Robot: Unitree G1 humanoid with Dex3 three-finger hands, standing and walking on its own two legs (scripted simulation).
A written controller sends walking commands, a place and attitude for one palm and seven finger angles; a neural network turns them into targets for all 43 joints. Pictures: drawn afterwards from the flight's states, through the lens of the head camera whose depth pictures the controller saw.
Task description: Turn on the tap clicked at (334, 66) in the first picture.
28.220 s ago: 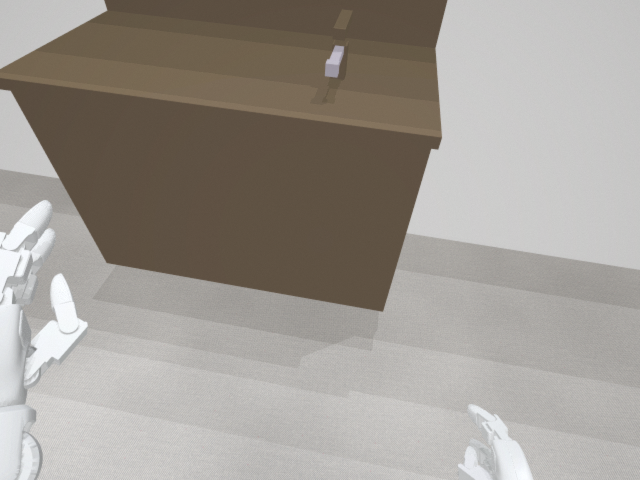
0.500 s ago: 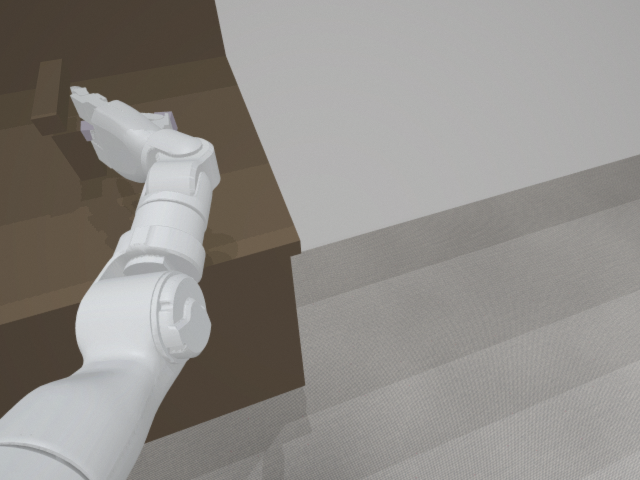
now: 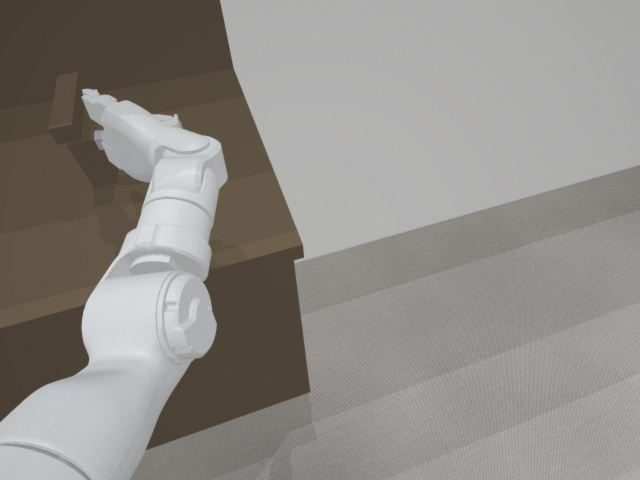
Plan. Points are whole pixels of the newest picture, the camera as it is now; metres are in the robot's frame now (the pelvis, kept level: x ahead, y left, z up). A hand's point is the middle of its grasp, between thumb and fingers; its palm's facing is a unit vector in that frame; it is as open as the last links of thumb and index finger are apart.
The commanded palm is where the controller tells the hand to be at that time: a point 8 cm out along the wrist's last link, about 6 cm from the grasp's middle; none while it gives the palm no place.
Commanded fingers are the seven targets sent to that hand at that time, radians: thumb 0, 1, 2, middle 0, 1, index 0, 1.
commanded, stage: lift the hand up off the lever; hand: left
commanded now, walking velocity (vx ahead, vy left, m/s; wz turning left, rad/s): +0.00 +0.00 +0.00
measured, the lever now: (173, 135) +0.57 +0.19 +0.13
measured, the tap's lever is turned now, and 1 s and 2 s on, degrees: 76 76 76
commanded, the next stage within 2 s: draw the hand back beside the body in 0.66 s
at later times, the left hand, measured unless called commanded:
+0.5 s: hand (173, 110) +0.51 +0.16 +0.21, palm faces +0.77 -0.62 -0.14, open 7.8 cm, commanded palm +0.45 +0.18 +0.21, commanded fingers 0.00 0.90 0.90 -0.15 -0.15 -0.15 -0.15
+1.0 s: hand (192, 137) +0.46 +0.13 +0.20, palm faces +0.39 -0.92 -0.05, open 7.8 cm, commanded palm +0.40 +0.19 +0.21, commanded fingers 0.00 0.90 0.90 -0.16 -0.19 -0.16 -0.19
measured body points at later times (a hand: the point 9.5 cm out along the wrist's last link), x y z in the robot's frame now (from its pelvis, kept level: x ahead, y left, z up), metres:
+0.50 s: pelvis +0.01 +0.00 +0.00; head +0.04 -0.02 +0.45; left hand +0.46 +0.18 +0.22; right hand +0.07 -0.26 -0.14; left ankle +0.00 +0.11 -0.73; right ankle +0.02 -0.06 -0.73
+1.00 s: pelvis +0.01 -0.01 +0.01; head +0.00 -0.04 +0.46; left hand +0.43 +0.17 +0.21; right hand +0.10 -0.27 -0.12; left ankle +0.00 +0.11 -0.73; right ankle +0.02 -0.06 -0.73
